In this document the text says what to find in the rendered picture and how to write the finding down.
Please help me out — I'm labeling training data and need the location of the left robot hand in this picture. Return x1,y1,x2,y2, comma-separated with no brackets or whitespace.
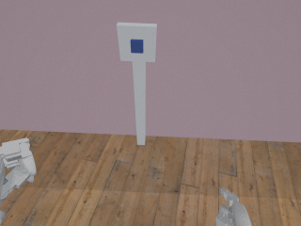
0,137,37,207

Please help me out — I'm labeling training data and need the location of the panel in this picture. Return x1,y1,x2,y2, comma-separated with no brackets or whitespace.
117,22,157,145

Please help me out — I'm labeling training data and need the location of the button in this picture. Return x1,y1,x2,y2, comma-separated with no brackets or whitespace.
130,39,144,54

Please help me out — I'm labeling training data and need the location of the right robot hand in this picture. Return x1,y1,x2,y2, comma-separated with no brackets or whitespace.
215,187,252,226

